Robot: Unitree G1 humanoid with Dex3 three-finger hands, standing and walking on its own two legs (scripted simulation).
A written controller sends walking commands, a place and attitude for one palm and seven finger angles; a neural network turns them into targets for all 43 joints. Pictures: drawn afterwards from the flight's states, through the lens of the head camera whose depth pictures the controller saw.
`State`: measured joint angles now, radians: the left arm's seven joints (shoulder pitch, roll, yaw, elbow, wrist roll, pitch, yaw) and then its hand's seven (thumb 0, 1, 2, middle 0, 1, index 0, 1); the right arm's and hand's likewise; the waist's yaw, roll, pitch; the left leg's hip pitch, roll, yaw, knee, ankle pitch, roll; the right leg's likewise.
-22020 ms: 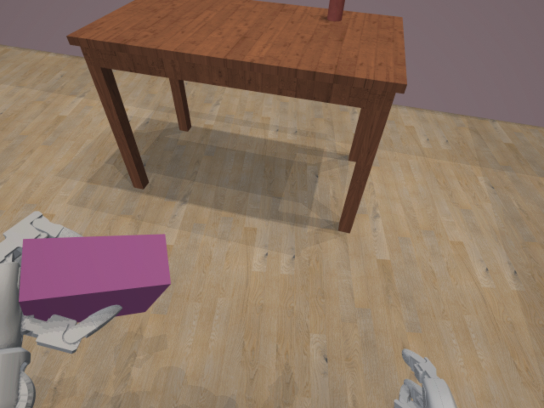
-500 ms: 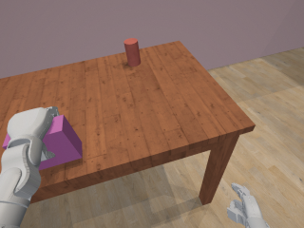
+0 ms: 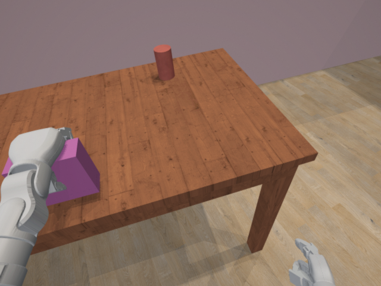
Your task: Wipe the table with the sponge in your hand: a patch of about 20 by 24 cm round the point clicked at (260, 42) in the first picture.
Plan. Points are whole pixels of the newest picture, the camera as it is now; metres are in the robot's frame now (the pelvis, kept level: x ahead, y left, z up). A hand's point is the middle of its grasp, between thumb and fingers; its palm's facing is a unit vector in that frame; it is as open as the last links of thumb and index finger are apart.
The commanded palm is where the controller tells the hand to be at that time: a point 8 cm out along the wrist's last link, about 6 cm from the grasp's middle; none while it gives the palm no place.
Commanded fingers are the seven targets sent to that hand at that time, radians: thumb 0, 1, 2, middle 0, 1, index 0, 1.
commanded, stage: move the sponge above the wiping area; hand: left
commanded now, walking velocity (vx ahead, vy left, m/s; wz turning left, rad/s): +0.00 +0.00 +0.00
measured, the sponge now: (62, 179) +0.28 +0.34 +0.07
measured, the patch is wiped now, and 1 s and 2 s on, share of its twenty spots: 0.00 0.00 0.10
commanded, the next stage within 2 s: lower the sponge onto the table in 0.26 s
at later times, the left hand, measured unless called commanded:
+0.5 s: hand (58, 161) +0.29 +0.33 +0.12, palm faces -0.02 -0.02 -1.00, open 9.8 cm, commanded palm +0.27 +0.33 +0.20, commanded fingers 0.00 0.10 1.30 -1.20 -1.60 -1.20 -1.60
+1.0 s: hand (59, 168) +0.28 +0.32 +0.11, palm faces -0.02 -0.03 -1.00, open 9.8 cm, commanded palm +0.26 +0.33 +0.18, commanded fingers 0.00 0.10 1.30 -1.20 -1.60 -1.20 -1.60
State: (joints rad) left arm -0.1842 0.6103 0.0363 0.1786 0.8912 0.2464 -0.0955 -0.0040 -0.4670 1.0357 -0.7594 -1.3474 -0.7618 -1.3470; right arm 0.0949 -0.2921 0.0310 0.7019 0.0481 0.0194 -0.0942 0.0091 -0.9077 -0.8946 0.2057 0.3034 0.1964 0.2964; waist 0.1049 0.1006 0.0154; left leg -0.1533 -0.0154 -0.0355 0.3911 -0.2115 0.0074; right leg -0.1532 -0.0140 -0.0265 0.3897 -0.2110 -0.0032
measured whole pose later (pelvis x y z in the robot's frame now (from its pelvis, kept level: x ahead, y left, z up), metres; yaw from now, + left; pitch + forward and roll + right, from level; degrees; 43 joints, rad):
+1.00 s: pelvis +0.02 +0.00 +0.00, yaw +0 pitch -1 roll +0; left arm -0.07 0.59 0.05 0.06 0.88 0.25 -0.09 0.00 -0.47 1.04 -0.76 -1.35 -0.76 -1.35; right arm 0.08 -0.29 0.03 0.68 0.04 0.04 -0.08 0.01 -0.91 -0.89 0.21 0.30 0.20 0.30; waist 0.12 0.10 0.01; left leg -0.15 -0.01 -0.04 0.40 -0.24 0.00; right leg -0.15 -0.01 -0.03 0.40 -0.23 -0.01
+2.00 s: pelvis +0.01 -0.01 +0.00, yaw +0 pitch +1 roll +0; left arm -0.16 0.56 0.04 0.26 0.93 0.21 -0.02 0.00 -0.47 1.04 -0.76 -1.34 -0.77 -1.34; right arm 0.11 -0.29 0.01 0.71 0.06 0.04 -0.08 0.01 -0.91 -0.89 0.21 0.30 0.20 0.30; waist 0.11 0.09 -0.02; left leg -0.21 -0.01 -0.04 0.44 -0.25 0.00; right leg -0.21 -0.01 -0.03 0.44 -0.25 -0.01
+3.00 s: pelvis -0.01 +0.00 -0.02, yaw -1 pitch +10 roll -1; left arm -0.68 0.74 0.11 1.01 1.05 -0.06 0.05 0.02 -0.54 1.11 -0.79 -1.32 -0.79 -1.35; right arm 0.30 -0.32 -0.03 0.75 0.07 0.07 -0.07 0.00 -0.91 -0.89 0.21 0.30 0.20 0.30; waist 0.00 0.07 -0.08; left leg -0.50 0.01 -0.03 0.59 -0.28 0.01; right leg -0.48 0.01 -0.02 0.55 -0.25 -0.01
